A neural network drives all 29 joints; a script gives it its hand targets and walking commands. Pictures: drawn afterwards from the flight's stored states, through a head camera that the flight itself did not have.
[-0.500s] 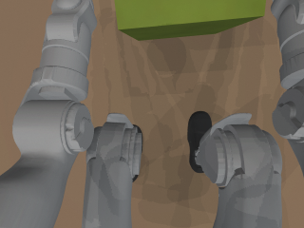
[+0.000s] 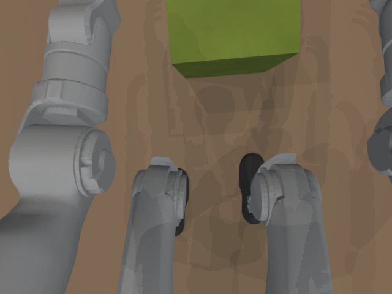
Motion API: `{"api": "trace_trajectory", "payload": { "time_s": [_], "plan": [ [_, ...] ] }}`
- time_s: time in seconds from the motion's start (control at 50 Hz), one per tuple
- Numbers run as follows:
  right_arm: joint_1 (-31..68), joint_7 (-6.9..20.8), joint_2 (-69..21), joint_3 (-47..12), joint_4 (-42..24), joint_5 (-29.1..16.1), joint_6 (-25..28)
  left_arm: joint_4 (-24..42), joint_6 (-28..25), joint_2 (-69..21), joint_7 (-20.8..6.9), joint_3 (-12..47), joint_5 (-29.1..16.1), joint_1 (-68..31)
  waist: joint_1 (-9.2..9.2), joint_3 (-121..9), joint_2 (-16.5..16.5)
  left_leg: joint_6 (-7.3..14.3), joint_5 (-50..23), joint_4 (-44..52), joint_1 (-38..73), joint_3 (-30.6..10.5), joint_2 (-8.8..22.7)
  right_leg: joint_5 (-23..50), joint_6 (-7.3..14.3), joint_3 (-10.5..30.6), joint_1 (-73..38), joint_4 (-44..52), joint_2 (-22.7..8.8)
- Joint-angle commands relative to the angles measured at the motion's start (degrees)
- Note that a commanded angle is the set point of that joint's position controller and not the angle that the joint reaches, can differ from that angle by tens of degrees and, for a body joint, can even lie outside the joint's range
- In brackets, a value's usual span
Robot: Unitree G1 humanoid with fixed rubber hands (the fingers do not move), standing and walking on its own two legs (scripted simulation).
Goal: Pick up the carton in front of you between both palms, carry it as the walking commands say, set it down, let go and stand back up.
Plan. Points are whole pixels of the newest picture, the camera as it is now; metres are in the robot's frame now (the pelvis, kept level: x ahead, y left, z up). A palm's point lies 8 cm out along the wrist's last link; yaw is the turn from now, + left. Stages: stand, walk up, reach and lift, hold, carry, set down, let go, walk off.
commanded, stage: set down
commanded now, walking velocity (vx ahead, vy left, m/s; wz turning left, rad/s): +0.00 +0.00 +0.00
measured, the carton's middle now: (226, 18) +0.58 -0.05 -0.30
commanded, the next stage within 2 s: let go in 0.68 s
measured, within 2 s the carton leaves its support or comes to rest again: neither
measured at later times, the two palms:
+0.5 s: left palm out of the picture +0.59 +0.15 +0.04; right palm out of the picture +0.59 -0.25 +0.03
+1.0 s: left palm out of the picture +0.52 +0.16 +0.14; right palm out of the picture +0.51 -0.26 +0.14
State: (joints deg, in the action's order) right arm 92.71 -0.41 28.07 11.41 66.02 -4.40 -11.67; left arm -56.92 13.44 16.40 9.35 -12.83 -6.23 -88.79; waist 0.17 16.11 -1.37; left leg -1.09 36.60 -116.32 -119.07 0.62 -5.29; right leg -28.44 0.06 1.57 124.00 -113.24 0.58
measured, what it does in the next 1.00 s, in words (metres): rises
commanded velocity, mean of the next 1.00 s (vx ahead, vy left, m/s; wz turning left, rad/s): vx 0.00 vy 0.00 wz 0.00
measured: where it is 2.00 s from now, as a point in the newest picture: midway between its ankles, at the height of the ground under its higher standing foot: (213, 206)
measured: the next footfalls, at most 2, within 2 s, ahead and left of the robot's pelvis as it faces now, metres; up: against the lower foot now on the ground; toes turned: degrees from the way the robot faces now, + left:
none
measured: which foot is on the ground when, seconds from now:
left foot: down 0.00-1.00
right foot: down 0.00-1.00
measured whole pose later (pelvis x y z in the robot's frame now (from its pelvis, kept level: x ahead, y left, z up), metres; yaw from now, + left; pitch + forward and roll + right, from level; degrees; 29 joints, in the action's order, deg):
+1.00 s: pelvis +0.06 -0.01 +0.26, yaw -2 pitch +42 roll +2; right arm 52.1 2.5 15.9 17.4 42.6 7.2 -10.9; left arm -38.9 10.7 11.1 0.4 -15.3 5.1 -48.9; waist -0.2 -0.6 -0.7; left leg -0.8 19.4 -53.4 -75.6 -2.0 -2.7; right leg -13.4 0.7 2.1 79.5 -51.5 1.6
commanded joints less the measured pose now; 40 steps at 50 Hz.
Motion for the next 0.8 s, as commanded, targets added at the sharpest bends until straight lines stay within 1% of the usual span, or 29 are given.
{"api": "trace_trajectory", "payload": {
  "time_s": [0.0, 0.06, 0.12, 0.2, 0.28, 0.36, 0.46, 0.58, 0.68, 0.74, 0.78],
  "plan": [
    [13.7, 0.6, 5.6, 3.0, -4.6, 3.3, 1.1, 5.0, -1.3, 5.1, -0.9, -3.0, 2.7, -12.1, 0.37, -64.7, 3.5, -1.6, -14.4, 15.4, 19.1, 3.2, -0.3, 16.5, 0.1, -3.5, -42.2, 8.8, 1.7],
    [12.9, 0.7, 5.7, 4.4, -6.3, 4.7, 1.0, 7.2, -1.4, 5.1, -1.3, -3.7, 3.2, -11.8, 0.66, -68.2, 3.1, -2.0, -15.8, 17.9, 20.9, 3.5, -0.4, 18.3, 0.0, -3.7, -45.0, 11.9, 2.2],
    [13.2, 0.6, 6.2, 4.6, -9.5, 4.8, 0.5, 10.5, -0.9, 5.8, -1.5, -3.6, 2.8, -11.8, 0.57, -74.2, 3.3, -2.1, -18.1, 20.6, 23.7, 4.0, -0.7, 21.4, 0.0, -3.6, -50.8, 14.8, 2.7],
    [13.3, 0.3, 6.5, 3.7, -14.3, 3.6, -1.0, 14.4, 0.2, 7.2, -1.5, -3.2, 1.7, -10.8, -0.1, -82.2, 4.7, -1.8, -21.1, 24.6, 26.2, 4.6, -1.1, 26.8, -0.1, -3.2, -60.7, 18.4, 3.2],
    [11.6, 0.5, 5.8, 2.9, -17.3, 2.6, -2.4, 16.4, 1.1, 7.9, -1.9, -3.2, 1.1, -8.2, -0.68, -85.7, 6.4, -1.7, -22.4, 29.3, 25.8, 4.9, -1.4, 32.2, -0.1, -2.1, -69.6, 22.1, 3.2],
    [8.9, 1.1, 4.6, 3.4, -17.9, 3.1, -2.9, 16.4, 1.3, 7.6, -2.8, -4.0, 1.5, -5.5, -0.84, -84.6, 7.0, -1.6, -23.0, 34.2, 25.0, 4.8, -1.5, 35.2, 0.0, -1.1, -74.0, 26.4, 3.0],
    [5.3, 1.8, 3.2, 5.3, -16.7, 5.2, -2.4, 15.0, 0.6, 6.2, -4.0, -5.2, 3.0, -2.5, -0.66, -80.6, 6.0, -1.8, -23.9, 40.6, 27.3, 4.1, -1.1, 35.7, 0.0, -0.6, -74.7, 32.7, 2.8],
    [3.0, 2.6, 2.4, 7.4, -16.4, 7.3, -1.1, 15.1, -0.4, 4.7, -4.8, -6.2, 5.0, -0.6, -0.51, -78.3, 4.5, -2.1, -26.1, 48.4, 34.8, 3.3, -0.4, 35.5, 0.0, -0.9, -76.8, 40.8, 2.7],
    [0.4, 3.4, 1.2, 8.8, -15.5, 9.3, -0.2, 14.6, -1.1, 3.2, -5.3, -7.3, 7.2, 1.8, -0.65, -75.3, 3.9, -2.3, -27.2, 54.3, 40.8, 2.5, 0.3, 34.5, -0.1, -1.2, -78.1, 47.2, 2.6],
    [-4.1, 3.4, 0.2, 9.4, -16.4, 11.3, 0.1, 15.3, -1.5, 2.8, -6.0, -7.5, 9.3, 6.0, -0.46, -76.9, 3.7, -2.3, -29.2, 57.6, 45.4, 2.5, 0.5, 36.5, -0.2, -1.2, -82.1, 50.6, 2.6],
    [-8.5, 3.2, -0.7, 9.4, -18.3, 12.6, 0.0, 16.7, -1.6, 2.7, -6.6, -7.2, 10.7, 10.2, -0.43, -78.9, 3.7, -2.1, -31.2, 59.5, 48.5, 2.5, 0.4, 38.9, -0.2, -1.0, -86.1, 52.5, 2.6]
  ]
}}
